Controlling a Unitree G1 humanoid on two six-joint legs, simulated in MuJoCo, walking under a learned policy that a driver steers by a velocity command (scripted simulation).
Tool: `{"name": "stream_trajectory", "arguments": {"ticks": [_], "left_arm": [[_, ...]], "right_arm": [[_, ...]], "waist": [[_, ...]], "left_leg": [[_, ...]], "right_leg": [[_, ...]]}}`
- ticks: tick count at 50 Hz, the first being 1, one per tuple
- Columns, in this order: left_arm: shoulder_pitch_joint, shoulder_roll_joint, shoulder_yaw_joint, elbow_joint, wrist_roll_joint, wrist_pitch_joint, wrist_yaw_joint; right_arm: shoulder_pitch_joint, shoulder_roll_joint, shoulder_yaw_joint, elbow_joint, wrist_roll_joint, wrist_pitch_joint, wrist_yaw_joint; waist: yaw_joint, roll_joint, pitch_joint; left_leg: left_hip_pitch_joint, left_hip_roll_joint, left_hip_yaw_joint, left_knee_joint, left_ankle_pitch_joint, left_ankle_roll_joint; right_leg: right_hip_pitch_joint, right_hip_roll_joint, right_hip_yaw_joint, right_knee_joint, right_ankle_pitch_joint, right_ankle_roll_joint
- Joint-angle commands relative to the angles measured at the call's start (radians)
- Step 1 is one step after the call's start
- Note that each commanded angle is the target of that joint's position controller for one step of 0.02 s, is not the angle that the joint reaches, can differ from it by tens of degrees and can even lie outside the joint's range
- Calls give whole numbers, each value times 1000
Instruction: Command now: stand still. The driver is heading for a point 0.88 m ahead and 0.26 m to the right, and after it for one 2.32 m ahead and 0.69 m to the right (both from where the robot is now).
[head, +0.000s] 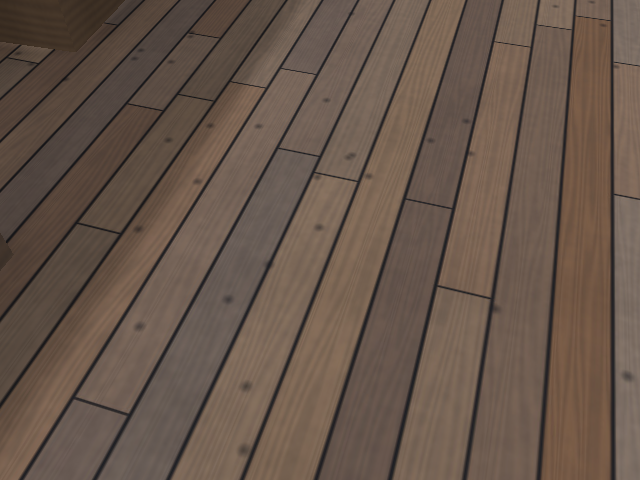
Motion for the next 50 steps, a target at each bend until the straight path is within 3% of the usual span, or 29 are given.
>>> {"name": "stream_trajectory", "arguments": {"ticks": [1, 15, 16, 17, 18, 20, 21, 22, 24, 26, 27, 28, 29, 30, 31, 32, 33, 34, 35, 37, 40, 43, 47, 50], "left_arm": [[60, 107, 16, -13, 0, -3, 3], [81, 79, 10, 12, 3, -5, 5], [105, 74, 10, 24, 2, -4, 6], [113, 90, 17, 28, -4, -1, 8], [107, 123, 28, 19, -10, 0, 11], [120, 187, 52, 3, -22, -13, 16], [120, 196, 59, 1, -24, -25, 18], [130, 178, 59, 2, -20, -39, 18], [143, 154, 59, 0, -23, -55, 10], [107, 158, 62, -13, -34, -53, 1], [84, 165, 63, -21, -35, -49, -3], [75, 170, 63, -30, -29, -50, -5], [38, 143, 54, -47, -26, -56, -7], [46, 56, 32, -93, -21, -72, -5], [3, 77, 40, -112, -39, -87, -5], [-15, 98, 46, -124, -64, -98, -13], [-17, 106, 49, -119, -65, -103, -17], [-18, 109, 57, -114, -53, -105, -15], [-13, 119, 67, -110, -41, -99, -15], [-9, 97, 70, -107, -35, -84, -22], [-118, 73, 67, -151, -25, -71, -22], [-241, 54, 55, -195, -25, -72, -30], [-359, 53, 43, -234, -32, -78, -51], [-388, 69, 43, -259, -37, -87, -70]], "right_arm": [[-16, -99, -19, -28, 0, 0, -4], [-22, -100, -22, 43, 0, 19, -18], [-6, -88, -19, 57, -1, 20, -18], [-6, -88, -21, 62, 3, 21, -18], [-17, -92, -24, 60, 6, 19, -17], [-94, -92, -24, 22, 12, -7, -7], [-116, -85, -22, 7, 18, -25, 1], [-126, -84, -23, -1, 23, -41, 8], [-126, -81, -24, -10, 33, -67, 23], [-70, -70, -27, 9, 37, -82, 34], [24, -72, -35, 49, 36, -82, 37], [144, -98, -53, 92, 32, -77, 35], [283, -156, -76, 122, 29, -76, 30], [421, -272, -98, 137, 27, -79, 29], [381, -193, -64, 137, 9, -95, 37], [278, -150, -45, 106, 8, -108, 38], [206, -111, -30, 78, 6, -114, 42], [167, -97, -20, 63, 5, -116, 47], [159, -81, -12, 60, 0, -115, 47], [203, -85, -7, 68, -4, -107, 39], [253, -127, -10, 73, -7, -101, 19], [271, -136, -12, 62, -7, -93, 7], [342, -135, -18, 75, 6, -86, 3], [344, -147, -29, 78, 12, -76, 1]], "waist": [[2, -14, -55], [-8, -12, -10], [-6, -21, -28], [-4, -45, -3], [2, -85, 38], [32, -164, 140], [36, -172, 179], [38, -163, 197], [33, -138, 191], [-9, -117, 147], [-51, -114, 105], [-98, -103, 45], [-164, 14, -13], [-181, 310, -113], [-150, 233, -106], [-105, 160, -10], [-75, 101, 25], [-53, 66, 56], [-35, 67, 57], [-28, 73, 50], [-40, 44, 73], [-64, 55, 90], [-93, 56, 120], [-71, 69, 114]], "left_leg": [[179, 45, -44, -16, 318, 55], [189, 44, -48, -49, 231, 34], [194, 27, -29, -43, 122, 31], [164, -4, 3, -11, -46, 27], [95, -37, 39, 44, -198, 22], [-104, -30, 59, 194, -228, 29], [-186, 12, 29, 254, -208, 42], [-265, 42, 6, 300, -239, 52], [-333, 78, -9, 267, -288, 67], [-136, 45, 53, 83, -186, 67], [65, -7, 103, 17, -68, 57], [249, -49, 113, 10, -25, 54], [403, 56, -56, -68, -73, 97], [572, 322, -548, -265, -201, 256], [527, 397, -744, -353, -290, 303], [454, 389, -639, -346, -320, 276], [393, 340, -509, -353, -284, 237], [336, 304, -407, -368, -186, 209], [294, 264, -316, -378, -92, 180], [270, 226, -218, -395, 46, 172], [271, 227, -163, -420, 180, 193], [247, 205, -102, -440, 204, 183], [294, 222, -61, -440, 211, 179], [403, 263, -35, -385, 300, 162]], "right_leg": [[-113, -45, 35, -96, 304, -23], [-121, -38, 30, -147, 228, -24], [-114, -35, 30, -167, 113, -31], [-131, -43, 53, -195, -50, -54], [-144, -75, 109, -234, -222, -92], [-119, -239, 324, -351, -426, -188], [-94, -308, 398, -378, -402, -225], [-38, -338, 421, -375, -318, -241], [67, -332, 373, -335, -139, -226], [11, -258, 244, -284, -32, -178], [-86, -212, 183, -236, 40, -157], [-164, -168, 135, -143, 197, -137], [-261, -92, 34, 119, 315, -85], [-490, 49, -60, 501, 49, -5], [-584, 42, 90, 709, -168, -20], [-661, -21, 121, 781, -108, -56], [-655, -70, 106, 766, -9, -79], [-639, -103, 92, 704, 72, -86], [-585, -127, 84, 646, 122, -85], [-544, -133, 53, 577, 173, -64], [-607, -131, 29, 436, 256, -19], [-580, -108, 5, 235, 376, -3], [-545, -76, -20, 89, 437, -18], [-539, -66, -16, 24, 386, -59]]}}
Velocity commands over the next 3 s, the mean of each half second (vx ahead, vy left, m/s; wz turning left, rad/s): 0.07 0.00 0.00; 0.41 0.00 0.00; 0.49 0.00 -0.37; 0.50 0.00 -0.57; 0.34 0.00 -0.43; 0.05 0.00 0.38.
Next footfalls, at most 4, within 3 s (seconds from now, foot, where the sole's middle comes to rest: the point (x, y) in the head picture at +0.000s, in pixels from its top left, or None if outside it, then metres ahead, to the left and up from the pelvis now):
1.08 right None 0.49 -0.10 -0.77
1.60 left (314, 353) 0.79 0.06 -0.77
2.14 right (462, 308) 0.92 -0.30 -0.77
2.60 left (440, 228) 1.19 -0.27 -0.77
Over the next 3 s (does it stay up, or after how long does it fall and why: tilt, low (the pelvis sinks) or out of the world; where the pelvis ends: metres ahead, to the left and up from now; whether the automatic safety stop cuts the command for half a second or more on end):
stays up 1.02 -0.31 0.00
